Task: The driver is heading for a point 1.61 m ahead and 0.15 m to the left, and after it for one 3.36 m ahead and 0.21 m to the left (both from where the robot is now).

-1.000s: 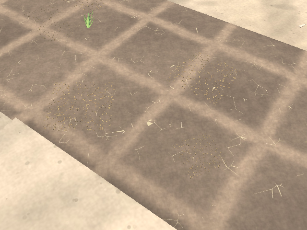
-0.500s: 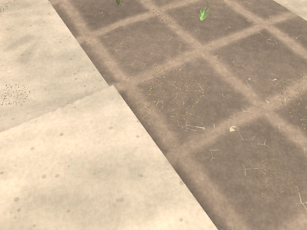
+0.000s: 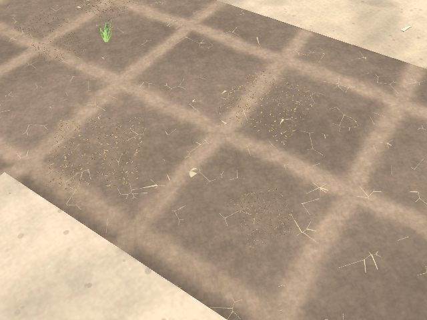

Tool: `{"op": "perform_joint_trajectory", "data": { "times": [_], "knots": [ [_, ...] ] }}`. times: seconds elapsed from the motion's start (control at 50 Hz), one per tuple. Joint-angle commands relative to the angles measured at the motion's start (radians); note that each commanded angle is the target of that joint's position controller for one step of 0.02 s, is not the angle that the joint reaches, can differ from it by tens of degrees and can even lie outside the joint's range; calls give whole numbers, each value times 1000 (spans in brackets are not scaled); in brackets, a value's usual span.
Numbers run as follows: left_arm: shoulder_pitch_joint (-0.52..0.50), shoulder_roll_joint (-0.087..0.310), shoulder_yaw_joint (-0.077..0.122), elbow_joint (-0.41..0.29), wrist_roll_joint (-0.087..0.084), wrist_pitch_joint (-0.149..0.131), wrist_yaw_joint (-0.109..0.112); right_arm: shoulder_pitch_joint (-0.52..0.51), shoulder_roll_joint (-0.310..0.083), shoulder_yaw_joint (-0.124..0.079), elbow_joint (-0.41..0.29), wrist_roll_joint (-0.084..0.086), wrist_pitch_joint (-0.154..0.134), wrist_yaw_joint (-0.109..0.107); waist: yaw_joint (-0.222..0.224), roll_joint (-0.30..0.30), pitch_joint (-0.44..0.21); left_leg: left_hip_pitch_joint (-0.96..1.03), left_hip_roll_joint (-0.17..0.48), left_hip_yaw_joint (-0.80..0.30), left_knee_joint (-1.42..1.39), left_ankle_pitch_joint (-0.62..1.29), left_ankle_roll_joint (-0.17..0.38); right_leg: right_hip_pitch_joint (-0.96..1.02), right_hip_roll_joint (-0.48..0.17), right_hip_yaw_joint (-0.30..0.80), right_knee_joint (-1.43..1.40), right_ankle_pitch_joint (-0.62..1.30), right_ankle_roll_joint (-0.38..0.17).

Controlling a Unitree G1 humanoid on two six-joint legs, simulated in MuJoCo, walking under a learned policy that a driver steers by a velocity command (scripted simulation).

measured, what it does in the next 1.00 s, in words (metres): walks ahead, turning left: left foot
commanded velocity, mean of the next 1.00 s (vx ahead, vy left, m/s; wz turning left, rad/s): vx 0.47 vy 0.00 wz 0.20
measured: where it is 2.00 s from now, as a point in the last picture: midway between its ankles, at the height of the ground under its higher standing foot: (153, 118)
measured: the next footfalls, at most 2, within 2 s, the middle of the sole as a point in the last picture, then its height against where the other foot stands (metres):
left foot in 0.70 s outside the picture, level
right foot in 1.26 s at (176, 231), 0.08 m lower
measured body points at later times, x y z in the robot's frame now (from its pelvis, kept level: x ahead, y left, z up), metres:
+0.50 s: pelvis +0.08 +0.00 +0.01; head +0.10 -0.02 +0.46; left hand +0.23 +0.23 -0.10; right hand +0.10 -0.27 -0.13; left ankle +0.16 +0.15 -0.69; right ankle +0.01 -0.09 -0.74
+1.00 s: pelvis +0.39 +0.13 +0.00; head +0.41 +0.15 +0.45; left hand +0.50 +0.43 -0.10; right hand +0.47 -0.15 -0.12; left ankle +0.30 +0.15 -0.74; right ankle +0.61 -0.01 -0.68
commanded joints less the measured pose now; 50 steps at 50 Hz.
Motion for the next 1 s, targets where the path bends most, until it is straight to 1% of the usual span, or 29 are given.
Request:
{"op": "perform_joint_trajectory", "data": {
  "times": [0.02, 0.04, 0.06, 0.14, 0.18, 0.24, 0.3, 0.32, 0.34, 0.36, 0.4, 0.44, 0.48, 0.52, 0.54, 0.56, 0.6, 0.66, 0.7, 0.72, 0.74, 0.76, 0.78, 0.8, 0.82, 0.86, 0.9, 0.94, 1.0],
  "knots": [
    [147, 141, 44, -9, -1, -40, 36, -61, -156, -37, -86, -2, -47, -8, 59, -127, -121, -424, -49, -188, 342, -83, 28, 343, -288, 407, -151, 568, -277],
    [87, 126, 28, -26, -21, -30, 35, -60, -139, -31, -88, -6, -43, -4, 18, -120, -95, -378, -45, -215, 365, -32, 42, 226, -274, 385, -183, 526, -261],
    [26, 127, 18, -51, -24, -16, 36, -45, -125, -26, -90, -9, -36, 0, -25, -91, -84, -324, -54, -222, 343, 37, 47, 128, -246, 368, -221, 471, -243],
    [-36, 157, 19, -106, 7, -10, 31, 41, -109, -10, -46, 11, 2, 26, -57, -80, -107, -249, -95, -212, 225, 212, 14, 34, -181, 367, -235, 400, -224],
    [-22, 165, 21, -121, 9, -23, 21, 47, -107, 0, -26, 15, 22, 31, -38, -83, -105, -246, -98, -216, 158, 237, -14, 27, -164, 403, -221, 335, -218],
    [8, 155, 20, -142, -12, -27, 17, 64, -109, 16, 34, 13, 42, 52, 26, -67, -113, -313, -40, -193, 142, 260, -45, 87, -216, 404, -173, 320, -212],
    [-29, 61, -28, -148, -47, -22, 18, 48, -64, 40, 81, 9, 31, 88, 40, -28, -114, -294, 33, -193, 33, 302, -64, 65, -189, 365, -93, 268, -137],
    [19, 67, -31, -127, -44, -10, 16, 50, -56, 49, 100, -5, 27, 102, 75, -32, -97, -290, 31, -162, -21, 314, -53, 59, -173, 369, -120, -5, -120],
    [146, 181, 10, -92, -19, 5, 31, -4, -93, 43, 81, -22, 27, 101, 163, -116, -47, -413, -36, -92, 20, 257, -26, 124, -210, 456, -204, -263, -180],
    [181, 194, 15, -69, -11, 6, 50, -23, -107, 40, 73, -21, 18, 102, 182, -151, -20, -558, -21, -128, 30, 256, 5, 212, -268, 565, -236, -402, -197],
    [165, 118, -20, -47, -3, -6, 78, -40, -89, 51, 74, -17, -14, 99, 179, -142, -34, -715, -7, -193, 39, 272, 61, 359, -322, 600, -261, -409, -198],
    [118, 55, -52, -34, -3, -15, 93, -46, -55, 61, 81, -35, -28, 104, 155, -127, -57, -726, -11, -184, 52, 298, 96, 398, -324, 509, -280, -329, -182],
    [97, 63, -61, -20, 4, -12, 102, -51, -40, 62, 88, -37, -31, 123, 141, -110, -44, -648, -30, -125, 32, 360, 102, 331, -286, 373, -304, -249, -152],
    [126, 82, -66, 7, 12, -2, 103, -77, -17, 68, 82, -29, -36, 147, 144, -102, -17, -596, -36, -96, -21, 419, 106, 291, -280, 282, -322, -168, -143],
    [166, 197, -12, 51, -49, 14, 94, -161, -103, 25, 15, 66, 4, 159, 146, -153, -34, -479, -45, -120, -37, 435, 105, 200, -202, 191, -340, -136, -86],
    [141, 190, -14, 58, -45, 23, 87, -154, -107, 22, 6, 72, 25, 169, 118, -185, -17, -462, -61, -97, -40, 439, 107, 185, -200, 148, -341, -124, -75],
    [143, 144, -19, 65, -38, 24, 86, -161, -87, 23, -13, 55, 47, 175, 107, -174, 16, -434, -44, -73, -52, 421, 121, 159, -241, 124, -351, -132, -72],
    [124, 144, -13, 81, -18, 25, 96, -139, -76, 18, -30, 37, 61, 166, 51, -113, 42, -338, -59, -29, -78, 322, 187, 144, -296, 66, -293, 30, -57],
    [98, 155, -13, 81, -12, 33, 101, 110, -111, -9, 48, 32, 61, 144, -84, -14, -95, 64, -155, 18, -118, 249, 253, 15, -236, -98, 107, 544, -10],
    [100, 130, -27, 62, 11, 35, 104, 377, -200, -46, 123, 26, 57, 121, -196, 135, -265, 396, -76, -169, -146, 11, 306, -191, -169, -157, 525, 501, 27],
    [108, 6, -63, -12, 13, 20, 90, 366, -300, -56, 107, 35, 54, 109, -126, 392, -329, 570, 183, -772, -407, -461, 398, -566, 0, -80, 848, -286, 75],
    [-32, 98, -47, -39, 21, 4, 91, 304, -262, -50, 75, 58, 62, 102, -165, 248, -241, 512, 198, -979, -550, -397, 398, -717, -1, 81, 916, -209, 67],
    [-75, 142, -37, -56, 8, -7, 87, 271, -250, -48, 85, 48, 66, 94, -133, 150, -152, 451, 184, -848, -517, -210, 386, -746, -62, 91, 892, -120, 61],
    [-23, 142, -42, -31, 6, -10, 85, 240, -226, -46, 85, 51, 64, 91, -73, 57, -110, 327, 147, -734, -506, -54, 377, -656, -106, 86, 795, -56, 63],
    [9, 136, -45, -13, 15, 1, 85, 180, -212, -42, 72, 51, 60, 87, -21, 30, -81, 203, 97, -641, -517, 24, 360, -563, -132, 80, 719, -46, 77],
    [31, 130, -50, 2, 28, 47, 81, 123, -183, -30, 60, 53, 46, 89, 32, 68, -35, 25, 14, -539, -558, 83, 360, -433, -145, 72, 595, -63, 109],
    [-36, 114, -56, -18, 25, 70, 71, 117, -187, -33, 63, 51, 31, 92, 36, 49, 16, -89, -49, -483, -593, 195, 369, -383, -111, 7, 491, 16, 135],
    [-158, 109, -52, -59, 2, 65, 69, 192, -214, -48, 96, 56, 13, 91, 3, 27, 47, -56, -55, -507, -613, 317, 356, -447, -96, 29, 360, 197, 141],
    [-219, 85, -61, -65, 3, 52, 58, 244, -188, -46, 135, 64, 4, 88, -25, 45, 6, 48, -86, -468, -554, 496, 321, -440, -63, 20, 200, 390, 130]
  ]
}}
Keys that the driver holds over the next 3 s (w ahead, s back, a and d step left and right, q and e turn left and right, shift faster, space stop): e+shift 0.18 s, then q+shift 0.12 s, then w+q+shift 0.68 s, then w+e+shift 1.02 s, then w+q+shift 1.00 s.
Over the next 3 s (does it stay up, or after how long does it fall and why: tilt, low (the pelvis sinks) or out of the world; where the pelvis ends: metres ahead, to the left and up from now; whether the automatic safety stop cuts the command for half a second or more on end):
stays up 2.35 0.02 -0.19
